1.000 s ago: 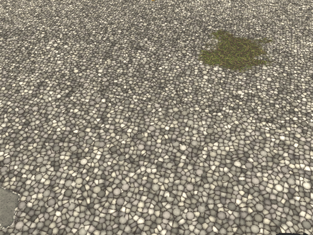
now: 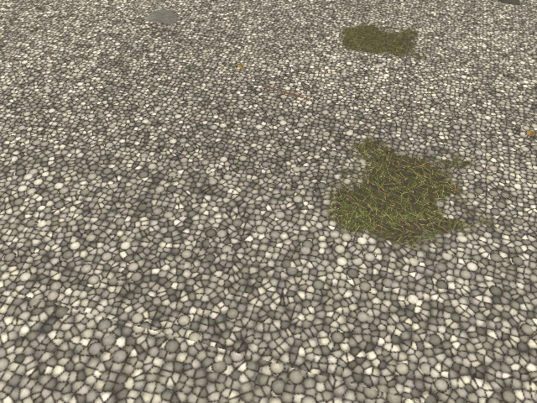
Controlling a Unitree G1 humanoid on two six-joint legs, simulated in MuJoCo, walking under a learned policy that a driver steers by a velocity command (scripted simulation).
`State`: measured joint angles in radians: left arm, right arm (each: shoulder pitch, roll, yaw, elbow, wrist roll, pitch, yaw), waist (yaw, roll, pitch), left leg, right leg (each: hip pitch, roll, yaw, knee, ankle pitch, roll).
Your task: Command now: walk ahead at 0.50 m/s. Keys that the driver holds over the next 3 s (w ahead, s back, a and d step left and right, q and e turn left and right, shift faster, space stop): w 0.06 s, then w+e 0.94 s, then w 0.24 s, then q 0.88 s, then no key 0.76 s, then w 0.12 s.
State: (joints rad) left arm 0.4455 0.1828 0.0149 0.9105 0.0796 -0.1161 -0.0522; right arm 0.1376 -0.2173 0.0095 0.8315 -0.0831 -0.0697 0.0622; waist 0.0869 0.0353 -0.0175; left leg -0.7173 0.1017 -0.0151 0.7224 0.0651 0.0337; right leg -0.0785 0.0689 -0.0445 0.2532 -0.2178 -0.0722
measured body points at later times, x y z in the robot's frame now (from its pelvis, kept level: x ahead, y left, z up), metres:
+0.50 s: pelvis +0.29 +0.05 +0.00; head +0.30 +0.04 +0.45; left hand +0.45 +0.25 -0.13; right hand +0.21 -0.17 -0.15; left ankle +0.25 +0.14 -0.75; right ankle +0.42 -0.14 -0.68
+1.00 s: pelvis +0.55 -0.07 -0.05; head +0.55 -0.08 +0.40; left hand +0.59 +0.15 -0.20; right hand +0.66 -0.36 -0.13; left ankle +0.73 +0.02 -0.75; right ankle +0.43 -0.13 -0.75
